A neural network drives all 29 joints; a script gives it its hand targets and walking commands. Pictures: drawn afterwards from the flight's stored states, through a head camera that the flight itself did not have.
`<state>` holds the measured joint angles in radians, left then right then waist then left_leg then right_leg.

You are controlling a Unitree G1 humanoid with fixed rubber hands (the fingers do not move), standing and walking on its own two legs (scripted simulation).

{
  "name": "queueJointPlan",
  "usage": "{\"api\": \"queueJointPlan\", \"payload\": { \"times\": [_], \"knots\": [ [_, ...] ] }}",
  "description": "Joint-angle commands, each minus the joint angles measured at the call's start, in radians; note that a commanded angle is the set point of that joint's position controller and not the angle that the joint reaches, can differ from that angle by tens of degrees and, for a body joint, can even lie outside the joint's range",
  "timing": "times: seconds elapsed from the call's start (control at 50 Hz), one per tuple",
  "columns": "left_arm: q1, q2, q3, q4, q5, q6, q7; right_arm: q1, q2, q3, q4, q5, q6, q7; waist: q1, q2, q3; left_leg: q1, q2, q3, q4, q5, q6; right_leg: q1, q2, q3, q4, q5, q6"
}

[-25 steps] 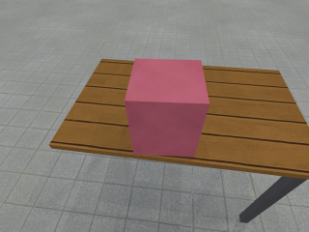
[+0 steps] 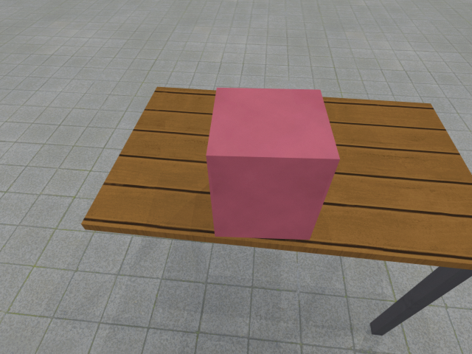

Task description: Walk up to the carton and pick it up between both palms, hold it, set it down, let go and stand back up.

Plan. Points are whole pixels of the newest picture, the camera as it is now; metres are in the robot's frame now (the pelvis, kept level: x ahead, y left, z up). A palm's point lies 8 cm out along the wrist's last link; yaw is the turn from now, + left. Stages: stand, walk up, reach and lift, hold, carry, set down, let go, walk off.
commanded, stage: walk up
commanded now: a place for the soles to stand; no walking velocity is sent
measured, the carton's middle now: (264, 166) +0.48 -0.05 +0.03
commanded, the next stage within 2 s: reach and lift in 0.70 s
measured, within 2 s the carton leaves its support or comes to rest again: neither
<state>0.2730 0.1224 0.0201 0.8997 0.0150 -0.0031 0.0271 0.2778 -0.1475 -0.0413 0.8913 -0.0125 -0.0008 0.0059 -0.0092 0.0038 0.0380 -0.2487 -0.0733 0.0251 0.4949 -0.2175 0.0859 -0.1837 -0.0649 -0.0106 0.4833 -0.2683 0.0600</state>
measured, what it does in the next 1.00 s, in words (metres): shifts its weight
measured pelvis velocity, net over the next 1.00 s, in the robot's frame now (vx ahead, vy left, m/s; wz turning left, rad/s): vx -0.04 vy -0.03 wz -0.07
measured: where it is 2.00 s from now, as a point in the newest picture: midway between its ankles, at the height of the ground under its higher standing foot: outside the picture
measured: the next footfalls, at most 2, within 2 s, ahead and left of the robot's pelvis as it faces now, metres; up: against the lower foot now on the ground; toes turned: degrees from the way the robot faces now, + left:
none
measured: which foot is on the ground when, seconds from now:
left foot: down 0.00-1.00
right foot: down 0.00-1.00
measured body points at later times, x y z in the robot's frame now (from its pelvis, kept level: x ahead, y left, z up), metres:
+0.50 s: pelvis +0.00 +0.02 +0.00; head +0.01 +0.01 +0.45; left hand +0.05 +0.23 -0.15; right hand +0.04 -0.21 -0.15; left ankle +0.03 +0.06 -0.74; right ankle -0.01 -0.16 -0.74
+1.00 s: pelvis -0.04 -0.03 -0.03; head +0.03 -0.03 +0.41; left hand +0.20 +0.18 -0.13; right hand +0.15 -0.25 -0.14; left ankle +0.03 +0.06 -0.74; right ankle -0.01 -0.16 -0.74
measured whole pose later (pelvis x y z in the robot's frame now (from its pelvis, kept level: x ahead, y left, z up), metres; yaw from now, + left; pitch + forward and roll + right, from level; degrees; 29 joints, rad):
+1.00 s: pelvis -0.04 -0.03 -0.03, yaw -4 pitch +5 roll +0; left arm -0.06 0.23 0.03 0.49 -0.06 0.38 0.00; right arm -0.03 -0.10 -0.09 0.76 0.01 -0.01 0.01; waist 0.00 -0.02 0.08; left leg -0.57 0.01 0.07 0.76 -0.28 0.03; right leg -0.54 0.02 0.03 0.77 -0.30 0.00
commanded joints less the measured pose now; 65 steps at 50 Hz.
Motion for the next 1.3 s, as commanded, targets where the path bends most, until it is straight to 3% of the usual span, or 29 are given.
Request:
{"api": "queueJointPlan", "payload": {
  "times": [0.0,0.04,0.1,0.12,0.14,0.2,0.22,0.26,0.32,0.36,0.44,0.48,0.5,0.54,0.62,0.64,0.66,0.68,0.7,0.74,0.78,0.84,0.94,1.02,1.08,1.1,1.18,1.22,1.28],
  "knots": [
    [0.036,0.101,0.027,-0.078,0.001,-0.030,0.008,0.014,-0.106,-0.024,-0.090,0.000,-0.025,-0.004,0.012,0.040,-0.038,0.025,0.154,-0.159,-0.142,0.120,0.002,-0.028,-0.019,0.034,-0.061,0.070,-0.062],
    [0.011,0.121,0.028,-0.084,0.004,-0.024,0.011,0.045,-0.112,-0.027,-0.082,0.003,-0.022,-0.005,-0.005,0.005,-0.008,0.024,0.171,-0.180,-0.165,0.121,-0.012,-0.049,-0.010,0.018,-0.050,0.050,-0.050],
    [0.030,0.094,0.023,-0.076,0.008,-0.017,0.013,0.042,-0.119,-0.032,-0.088,0.004,-0.016,-0.011,0.002,0.047,0.021,-0.024,0.189,-0.197,-0.199,0.008,-0.007,-0.047,-0.003,0.015,-0.050,0.023,-0.040],
    [0.024,0.100,0.022,-0.068,0.006,-0.016,0.014,0.046,-0.135,-0.034,-0.091,0.004,-0.014,-0.013,-0.003,0.004,0.048,-0.035,0.185,-0.207,-0.221,-0.040,-0.023,-0.059,-0.002,0.019,-0.048,0.004,-0.045],
    [0.025,0.089,0.021,-0.078,0.010,-0.015,0.013,0.041,-0.135,-0.034,-0.097,0.000,-0.015,-0.014,0.004,0.044,0.025,-0.019,0.188,-0.206,-0.219,-0.024,-0.020,-0.061,-0.011,0.020,-0.048,0.022,-0.047],
    [0.030,0.098,0.023,-0.070,0.004,-0.019,0.016,0.053,-0.130,-0.033,-0.104,0.007,-0.017,-0.014,-0.005,0.044,-0.018,0.037,0.177,-0.194,-0.215,0.023,-0.038,-0.058,-0.003,0.022,-0.035,0.037,-0.043],
    [0.030,0.090,0.026,-0.061,0.009,-0.019,0.011,0.066,-0.124,-0.035,-0.105,-0.002,-0.020,-0.013,-0.002,-0.001,-0.039,0.055,0.186,-0.191,-0.205,0.080,-0.031,-0.046,-0.004,0.012,-0.036,0.032,-0.034],
    [0.043,0.076,0.025,-0.067,0.003,-0.017,0.011,0.057,-0.127,-0.036,-0.106,0.002,-0.017,-0.015,0.006,0.035,-0.035,0.050,0.193,-0.204,-0.211,0.080,-0.038,-0.048,0.002,0.007,-0.027,0.017,-0.038],
    [0.047,0.091,0.026,-0.062,0.005,-0.011,0.011,0.050,-0.125,-0.038,-0.117,0.001,-0.011,-0.016,0.002,0.004,-0.030,0.046,0.184,-0.201,-0.230,-0.017,-0.046,-0.052,-0.003,0.020,-0.030,0.008,-0.039],
    [0.053,0.076,0.023,-0.062,0.004,-0.014,0.012,0.018,-0.123,-0.039,-0.128,-0.006,-0.012,-0.014,0.022,0.003,0.001,0.021,0.179,-0.175,-0.217,-0.004,-0.017,-0.062,-0.010,0.024,-0.043,0.026,-0.048],
    [0.037,0.106,0.029,-0.064,0.011,-0.018,0.019,0.079,-0.124,-0.046,-0.103,0.001,-0.010,-0.010,-0.011,0.014,-0.012,0.036,0.183,-0.176,-0.220,0.011,-0.038,-0.062,-0.009,0.025,-0.035,0.036,-0.045],
    [0.049,0.103,0.025,-0.065,0.004,-0.020,0.017,0.062,-0.134,-0.041,-0.115,0.002,-0.014,-0.013,0.000,0.035,-0.032,0.065,0.182,-0.163,-0.197,0.063,-0.029,-0.068,-0.015,0.040,-0.048,0.047,-0.047],
    [0.061,0.093,0.026,-0.058,0.009,-0.020,0.017,0.051,-0.131,-0.044,-0.124,0.001,-0.013,-0.015,0.005,-0.017,-0.040,0.077,0.182,-0.166,-0.196,0.026,-0.030,-0.055,-0.013,0.030,-0.059,0.032,-0.049],
    [0.034,0.080,0.025,-0.061,0.007,-0.018,0.019,0.069,-0.130,-0.041,-0.114,-0.003,-0.012,-0.014,-0.002,0.020,-0.002,0.036,0.175,-0.169,-0.216,0.057,-0.041,-0.059,-0.013,0.026,-0.036,0.048,-0.042],
    [0.037,0.100,0.030,-0.061,0.010,-0.013,0.019,0.078,-0.131,-0.045,-0.112,0.001,-0.007,-0.011,-0.011,0.012,0.039,-0.026,0.179,-0.179,-0.249,-0.130,-0.050,-0.069,-0.001,0.030,-0.040,0.006,-0.040],
    [0.056,0.090,0.030,-0.061,0.005,-0.011,0.018,0.067,-0.131,-0.042,-0.117,-0.005,-0.009,-0.012,0.009,0.022,0.045,-0.012,0.182,-0.181,-0.250,-0.154,-0.040,-0.082,-0.007,0.039,-0.047,-0.004,-0.042],
    [0.040,0.100,0.027,-0.058,0.010,-0.012,0.014,0.081,-0.113,-0.040,-0.112,0.001,-0.008,-0.009,-0.010,-0.033,0.036,-0.006,0.171,-0.168,-0.238,-0.149,-0.034,-0.076,-0.010,0.026,-0.050,-0.003,-0.042],
    [0.051,0.085,0.028,-0.064,0.007,-0.016,0.013,0.068,-0.108,-0.035,-0.115,-0.003,-0.010,-0.009,0.002,-0.048,0.055,-0.010,0.165,-0.144,-0.204,-0.105,-0.022,-0.085,-0.013,0.049,-0.073,0.002,-0.051],
    [-0.677,0.251,-0.037,-0.271,-0.079,0.088,-0.009,-0.612,-0.108,-0.134,-0.183,-0.097,-0.042,0.039,-0.006,-0.074,-0.094,-0.296,0.176,-0.071,-0.131,-0.204,-0.051,-0.239,0.093,-0.035,0.180,-0.039,-0.080],
    [-0.510,0.203,-0.091,-0.194,-0.107,0.192,0.016,-0.457,-0.137,-0.194,-0.143,-0.142,0.031,0.089,-0.019,0.031,-0.121,-0.477,0.197,-0.058,-0.135,-0.495,-0.052,-0.199,0.099,-0.084,0.326,-0.147,-0.094],
    [-0.491,0.232,-0.035,-0.258,-0.103,0.265,0.031,-0.362,-0.111,-0.167,-0.180,-0.122,0.038,0.095,0.015,-0.032,-0.183,-0.389,0.188,-0.037,-0.072,-0.308,-0.062,-0.218,0.052,-0.031,0.267,-0.068,-0.090],
    [-0.427,0.209,0.014,-0.400,-0.096,0.406,0.028,-0.302,-0.056,-0.125,-0.186,-0.059,0.041,0.052,0.036,-0.004,-0.394,-0.232,0.176,-0.051,0.098,-0.090,-0.081,-0.280,0.012,0.043,0.250,0.052,-0.111],
    [-0.126,0.222,0.047,-0.540,-0.044,0.382,-0.039,-0.160,-0.075,-0.067,-0.239,0.057,-0.063,-0.024,0.028,0.046,-0.522,0.164,0.140,-0.046,0.095,0.220,-0.098,-0.190,0.098,0.041,0.118,0.206,-0.132],
    [-0.102,0.233,0.099,-0.509,-0.003,0.309,-0.049,-0.189,0.003,-0.012,-0.202,0.044,-0.170,-0.047,0.069,0.066,-0.308,0.186,0.117,-0.023,-0.064,0.046,-0.091,-0.120,0.099,0.040,-0.080,0.022,-0.113],
    [-0.221,0.263,0.112,-0.465,-0.015,0.263,-0.026,-0.264,0.069,0.010,-0.267,-0.024,-0.197,-0.054,0.063,-0.059,-0.154,0.129,0.091,0.041,-0.095,-0.071,-0.079,-0.156,0.046,0.073,-0.190,-0.164,-0.076],
    [-0.245,0.273,0.112,-0.441,-0.019,0.252,-0.024,-0.234,0.082,0.026,-0.253,-0.027,-0.187,-0.056,0.061,-0.052,-0.119,0.145,0.079,0.052,-0.091,-0.061,-0.069,-0.180,0.020,0.093,-0.210,-0.177,-0.063],
    [-0.371,0.314,0.122,-0.426,-0.031,0.210,-0.053,-0.249,0.153,0.049,-0.334,-0.025,-0.149,-0.095,0.049,-0.098,-0.057,0.131,0.068,0.075,-0.039,-0.005,-0.048,-0.223,-0.051,0.160,-0.261,-0.176,-0.047],
    [-0.399,0.329,0.119,-0.454,-0.026,0.180,-0.062,-0.242,0.148,0.042,-0.383,-0.025,-0.149,-0.118,0.050,-0.053,-0.066,0.168,0.066,0.075,-0.014,0.015,-0.058,-0.275,-0.070,0.168,-0.261,-0.160,-0.054],
    [-0.336,0.345,0.097,-0.529,-0.067,0.108,-0.064,-0.183,0.121,0.024,-0.469,0.003,-0.168,-0.124,0.045,0.029,-0.136,0.119,0.080,0.071,-0.029,0.071,-0.053,-0.172,-0.013,0.118,-0.178,0.026,-0.055]
  ]
}}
